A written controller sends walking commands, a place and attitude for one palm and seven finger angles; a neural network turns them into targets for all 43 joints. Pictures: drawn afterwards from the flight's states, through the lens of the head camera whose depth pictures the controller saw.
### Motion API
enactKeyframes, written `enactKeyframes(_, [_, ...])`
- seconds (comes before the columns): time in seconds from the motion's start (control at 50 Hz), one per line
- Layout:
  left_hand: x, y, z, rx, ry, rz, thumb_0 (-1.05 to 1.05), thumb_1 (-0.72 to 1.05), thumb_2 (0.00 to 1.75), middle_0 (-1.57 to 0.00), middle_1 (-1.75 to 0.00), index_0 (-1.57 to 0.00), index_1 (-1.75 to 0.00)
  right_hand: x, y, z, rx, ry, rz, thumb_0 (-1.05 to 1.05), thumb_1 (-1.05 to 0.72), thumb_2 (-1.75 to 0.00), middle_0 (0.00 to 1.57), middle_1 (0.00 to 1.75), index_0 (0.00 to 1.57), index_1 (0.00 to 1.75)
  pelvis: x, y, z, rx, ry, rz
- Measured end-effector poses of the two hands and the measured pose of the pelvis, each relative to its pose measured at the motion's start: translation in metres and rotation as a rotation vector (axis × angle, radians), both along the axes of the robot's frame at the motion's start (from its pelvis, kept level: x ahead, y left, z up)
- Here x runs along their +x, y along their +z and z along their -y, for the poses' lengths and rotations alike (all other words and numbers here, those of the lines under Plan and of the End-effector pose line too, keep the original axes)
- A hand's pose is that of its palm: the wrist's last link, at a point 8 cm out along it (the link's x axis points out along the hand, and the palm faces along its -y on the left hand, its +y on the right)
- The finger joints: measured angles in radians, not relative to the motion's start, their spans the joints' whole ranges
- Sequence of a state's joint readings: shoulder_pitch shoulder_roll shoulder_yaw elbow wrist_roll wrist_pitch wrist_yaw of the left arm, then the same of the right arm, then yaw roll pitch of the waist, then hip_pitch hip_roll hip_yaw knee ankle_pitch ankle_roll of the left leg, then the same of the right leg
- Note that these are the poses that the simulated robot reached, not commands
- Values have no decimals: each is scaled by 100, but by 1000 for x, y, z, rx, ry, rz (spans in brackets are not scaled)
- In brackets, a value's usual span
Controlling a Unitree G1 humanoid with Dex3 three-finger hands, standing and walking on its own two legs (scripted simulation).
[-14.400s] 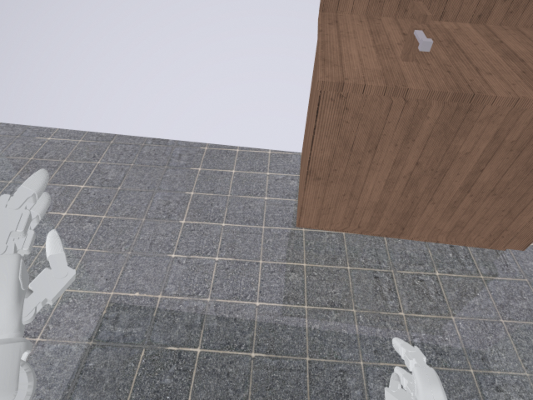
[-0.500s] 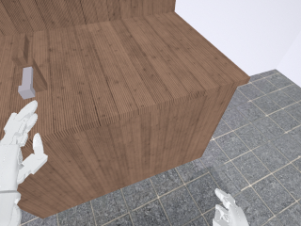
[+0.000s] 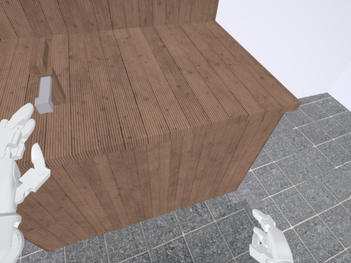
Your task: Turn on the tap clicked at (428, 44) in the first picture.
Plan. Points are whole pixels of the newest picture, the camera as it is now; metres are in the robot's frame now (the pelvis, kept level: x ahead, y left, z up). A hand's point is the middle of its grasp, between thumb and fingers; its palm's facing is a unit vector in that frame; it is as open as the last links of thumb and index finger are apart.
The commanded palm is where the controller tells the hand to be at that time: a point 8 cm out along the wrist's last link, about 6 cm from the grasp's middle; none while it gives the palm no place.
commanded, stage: look again from close up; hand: left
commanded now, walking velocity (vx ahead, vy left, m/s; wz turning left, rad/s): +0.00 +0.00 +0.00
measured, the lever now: (44, 105) +0.40 +0.35 +0.13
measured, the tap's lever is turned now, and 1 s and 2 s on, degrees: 0 0 0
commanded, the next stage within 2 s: turn the palm inward beside the body in 0.10 s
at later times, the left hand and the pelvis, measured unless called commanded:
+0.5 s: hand (58, 174) +0.22 +0.23 +0.15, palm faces +0.37 -0.88 -0.31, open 7.4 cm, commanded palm +0.15 +0.28 +0.17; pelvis +0.00 +0.00 -0.01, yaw +2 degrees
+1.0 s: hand (51, 184) +0.20 +0.22 +0.16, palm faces +0.57 -0.78 -0.25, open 7.4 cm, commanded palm +0.14 +0.26 +0.18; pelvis +0.01 -0.06 -0.01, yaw +6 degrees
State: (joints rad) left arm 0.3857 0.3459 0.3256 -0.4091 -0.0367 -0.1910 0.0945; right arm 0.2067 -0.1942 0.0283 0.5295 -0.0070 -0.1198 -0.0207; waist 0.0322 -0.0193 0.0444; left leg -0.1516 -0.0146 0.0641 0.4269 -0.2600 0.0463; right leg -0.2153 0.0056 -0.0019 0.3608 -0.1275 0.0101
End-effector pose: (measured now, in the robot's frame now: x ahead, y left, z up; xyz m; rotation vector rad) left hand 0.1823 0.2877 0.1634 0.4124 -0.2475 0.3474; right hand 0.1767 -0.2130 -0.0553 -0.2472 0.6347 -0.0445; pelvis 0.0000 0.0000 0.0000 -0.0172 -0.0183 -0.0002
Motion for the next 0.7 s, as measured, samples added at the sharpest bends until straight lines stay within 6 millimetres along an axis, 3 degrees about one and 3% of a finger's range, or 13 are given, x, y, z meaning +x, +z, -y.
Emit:
enactKeyframes(0.2, [-4, 4, -14, 3, 23, 17, 2, 89, 90, -20, -31, -21, -30, -4, -6, -15, 5, 12, -42, 1, -91, -90, 20, 30, 20, 30, 0, 0, -10, -2, 8, 0])
enactKeyframes(0.26, [10, 24, -32, 125, 33, 59, 2, 89, 90, -21, -31, -21, -30, -9, -12, -23, -23, 94, -63, 1, -91, -90, 20, 30, 20, 30, -4, -2, -8, 5, 53, 11])
enactKeyframes(0.32, [20, 37, -41, -29, 62, 98, 2, 89, 90, -21, -31, -21, -30, -12, -23, -25, 6, 130, -93, 1, -91, -90, 20, 30, 20, 30, -3, -2, -9, 15, 45, 27])
enactKeyframes(0.4, [21, 25, -12, -69, 34, 6, 2, 90, 90, -20, -30, -20, -30, -11, -29, -22, 52, 111, -79, 1, -91, -90, 20, 30, 20, 30, -1, -4, -7, 17, 34, 40])
enactKeyframes(0.48, [2, 4, 18, -66, 6, -69, 2, 90, 90, -20, -30, -20, -30, -3, -27, -13, 59, 89, -43, 1, -91, -90, 20, 30, 20, 30, -1, -8, 1, 23, 32, 39])
enactKeyframes(0.62, [-39, 4, 15, -67, 214, 22, 2, 89, 90, -21, -31, -21, -30, 17, -28, 6, 15, 137, -13, 1, -91, -90, 20, 30, 20, 30, -5, -13, 26, 22, 73, 31])
enactKeyframes(0.7, [-48, 10, 17, -73, 260, 27, 2, 89, 90, -20, -31, -21, -30, 27, -29, 16, 1, 160, 3, 1, -91, -90, 20, 30, 20, 30, -6, -13, 40, 21, 100, 37])
